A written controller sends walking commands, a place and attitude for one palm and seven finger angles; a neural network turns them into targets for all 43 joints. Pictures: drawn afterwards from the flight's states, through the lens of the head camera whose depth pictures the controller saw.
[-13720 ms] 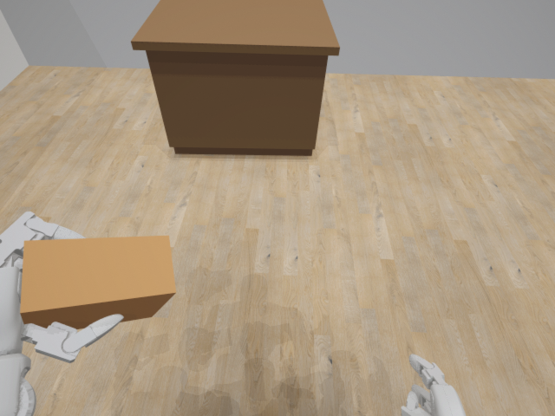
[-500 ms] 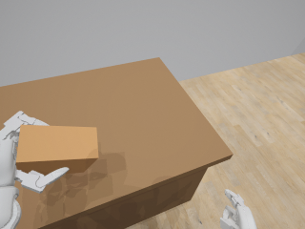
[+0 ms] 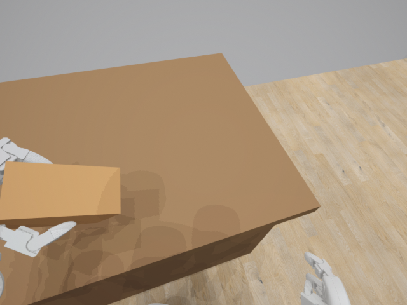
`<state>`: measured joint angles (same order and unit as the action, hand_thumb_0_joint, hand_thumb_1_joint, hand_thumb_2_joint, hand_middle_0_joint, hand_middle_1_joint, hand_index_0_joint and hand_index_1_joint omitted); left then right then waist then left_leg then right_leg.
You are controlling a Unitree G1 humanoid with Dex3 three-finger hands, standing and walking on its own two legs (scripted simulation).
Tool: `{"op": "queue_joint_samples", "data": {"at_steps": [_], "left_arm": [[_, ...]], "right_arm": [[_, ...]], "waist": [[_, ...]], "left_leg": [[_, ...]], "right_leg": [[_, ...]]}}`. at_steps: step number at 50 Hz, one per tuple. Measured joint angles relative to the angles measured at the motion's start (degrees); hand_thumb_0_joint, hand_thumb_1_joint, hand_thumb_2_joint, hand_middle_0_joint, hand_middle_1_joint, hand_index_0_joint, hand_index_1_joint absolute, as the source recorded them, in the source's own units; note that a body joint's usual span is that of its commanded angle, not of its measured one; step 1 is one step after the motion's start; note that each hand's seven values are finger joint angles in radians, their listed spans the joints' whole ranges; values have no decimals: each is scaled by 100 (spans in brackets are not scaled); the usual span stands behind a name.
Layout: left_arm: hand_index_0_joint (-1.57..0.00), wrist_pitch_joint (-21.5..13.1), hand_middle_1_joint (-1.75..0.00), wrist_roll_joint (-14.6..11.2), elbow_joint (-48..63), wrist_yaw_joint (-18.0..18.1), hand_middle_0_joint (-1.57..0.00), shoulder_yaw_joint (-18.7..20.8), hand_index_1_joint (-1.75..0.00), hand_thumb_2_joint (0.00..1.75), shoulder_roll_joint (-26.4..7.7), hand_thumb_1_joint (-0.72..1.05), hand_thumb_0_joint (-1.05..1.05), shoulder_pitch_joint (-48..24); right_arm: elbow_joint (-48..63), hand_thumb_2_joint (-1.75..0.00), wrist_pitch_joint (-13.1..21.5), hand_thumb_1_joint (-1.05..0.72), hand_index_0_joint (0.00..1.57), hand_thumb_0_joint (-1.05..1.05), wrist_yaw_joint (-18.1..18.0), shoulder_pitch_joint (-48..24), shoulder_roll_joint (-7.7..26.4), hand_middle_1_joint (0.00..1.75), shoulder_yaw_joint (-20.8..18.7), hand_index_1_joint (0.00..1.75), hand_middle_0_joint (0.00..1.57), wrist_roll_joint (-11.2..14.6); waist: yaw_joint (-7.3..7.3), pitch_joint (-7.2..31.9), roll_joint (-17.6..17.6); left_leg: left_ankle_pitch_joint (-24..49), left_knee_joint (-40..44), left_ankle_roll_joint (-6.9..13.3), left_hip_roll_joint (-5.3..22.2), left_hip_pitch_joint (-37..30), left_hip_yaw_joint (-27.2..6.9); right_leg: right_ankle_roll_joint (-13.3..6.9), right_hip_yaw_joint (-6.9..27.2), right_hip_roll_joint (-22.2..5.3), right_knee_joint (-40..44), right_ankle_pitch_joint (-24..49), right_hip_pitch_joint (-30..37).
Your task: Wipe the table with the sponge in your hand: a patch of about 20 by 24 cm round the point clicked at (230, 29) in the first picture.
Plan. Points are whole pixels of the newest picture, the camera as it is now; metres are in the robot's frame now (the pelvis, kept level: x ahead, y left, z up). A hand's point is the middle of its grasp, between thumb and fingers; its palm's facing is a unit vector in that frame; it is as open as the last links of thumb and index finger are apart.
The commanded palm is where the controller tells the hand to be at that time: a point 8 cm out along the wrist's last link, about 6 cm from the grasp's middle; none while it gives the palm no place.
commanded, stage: come to a stop and stand still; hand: left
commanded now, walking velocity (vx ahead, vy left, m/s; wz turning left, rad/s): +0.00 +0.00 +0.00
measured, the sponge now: (78, 198) +0.24 +0.22 +0.12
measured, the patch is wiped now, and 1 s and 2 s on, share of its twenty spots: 0.00 0.00 0.00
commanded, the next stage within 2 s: look again from close up in 0.52 s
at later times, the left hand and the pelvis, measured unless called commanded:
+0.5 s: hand (16, 208) +0.20 +0.27 +0.16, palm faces +0.35 -0.85 -0.40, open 10.7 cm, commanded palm +0.14 +0.30 +0.18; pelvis -0.02 +0.03 +0.00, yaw -1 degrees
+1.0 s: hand (28, 215) +0.19 +0.25 +0.16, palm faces +0.32 -0.84 -0.44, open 10.7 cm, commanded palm +0.14 +0.29 +0.18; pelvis -0.03 +0.01 +0.00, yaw -1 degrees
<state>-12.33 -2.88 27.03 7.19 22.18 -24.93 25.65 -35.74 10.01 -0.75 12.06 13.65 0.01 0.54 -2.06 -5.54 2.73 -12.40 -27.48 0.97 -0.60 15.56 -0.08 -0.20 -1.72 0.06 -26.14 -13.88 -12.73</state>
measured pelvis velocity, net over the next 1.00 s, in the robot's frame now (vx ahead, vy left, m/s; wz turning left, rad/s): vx -0.03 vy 0.01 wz -0.02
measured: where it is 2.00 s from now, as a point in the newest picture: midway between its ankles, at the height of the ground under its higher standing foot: outside the picture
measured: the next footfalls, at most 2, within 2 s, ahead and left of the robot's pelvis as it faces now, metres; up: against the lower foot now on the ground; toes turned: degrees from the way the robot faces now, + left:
none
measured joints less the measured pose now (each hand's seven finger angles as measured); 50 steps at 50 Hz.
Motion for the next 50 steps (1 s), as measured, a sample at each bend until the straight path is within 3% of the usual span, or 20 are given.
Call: {"op": "queue_joint_samples", "data": {"at_steps": [5,15,37,49,50], "left_arm": [[-67,-28,-137,23,88,-27,-64,-60,-135,102,195,-55,-1,-205],[-67,185,-137,80,-151,-192,-64,-177,-135,102,321,-55,-1,-270],[-67,125,-137,136,-95,-217,-64,-203,-134,102,325,-55,-1,16],[-67,210,-137,73,-183,-235,-64,-261,-134,102,402,-55,-1,52],[-67,226,-137,142,-233,-289,-64,-319,-134,102,191,-55,-1,-200]], "right_arm": [[124,-90,-71,-90,20,2,-6,-253,-130,30,73,30,20,-1],[472,-90,-245,-90,20,2,-94,-344,-351,30,289,30,20,-24],[233,-90,-210,-90,20,2,-234,154,-135,30,152,30,20,20],[240,-90,-201,-90,20,2,-268,57,-105,30,137,30,20,33],[412,-90,-249,-90,20,2,-402,162,-45,30,229,30,20,174]], "waist": [[-67,80,-37],[-28,236,-82],[170,306,-182],[119,397,-314],[56,329,-341]], "left_leg": [[52,72,69,-59,-57,61],[223,244,164,-96,-79,180],[346,285,153,-39,-46,228],[346,282,87,53,-82,206],[322,204,101,58,-64,151]], "right_leg": [[78,59,-62,72,69,44],[168,174,-102,291,306,55],[150,221,-49,341,455,3],[81,203,43,415,497,69],[100,158,56,369,461,93]]}}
